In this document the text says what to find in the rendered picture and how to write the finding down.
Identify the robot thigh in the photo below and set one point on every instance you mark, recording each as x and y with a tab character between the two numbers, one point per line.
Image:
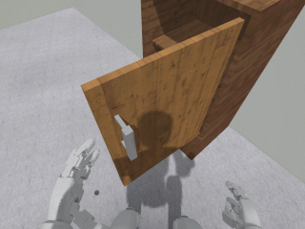
127	219
186	223

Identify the robot right thigh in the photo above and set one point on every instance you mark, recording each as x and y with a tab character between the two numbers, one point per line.
186	223

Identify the left robot hand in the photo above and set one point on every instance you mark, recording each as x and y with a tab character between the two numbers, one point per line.
69	186

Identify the cupboard door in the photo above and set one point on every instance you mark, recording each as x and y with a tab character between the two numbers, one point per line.
164	97

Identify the right robot hand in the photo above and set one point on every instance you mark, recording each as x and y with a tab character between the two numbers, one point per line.
244	213

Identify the robot left thigh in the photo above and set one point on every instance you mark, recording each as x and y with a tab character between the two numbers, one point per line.
127	219

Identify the handle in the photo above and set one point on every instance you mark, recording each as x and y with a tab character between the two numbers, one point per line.
128	136

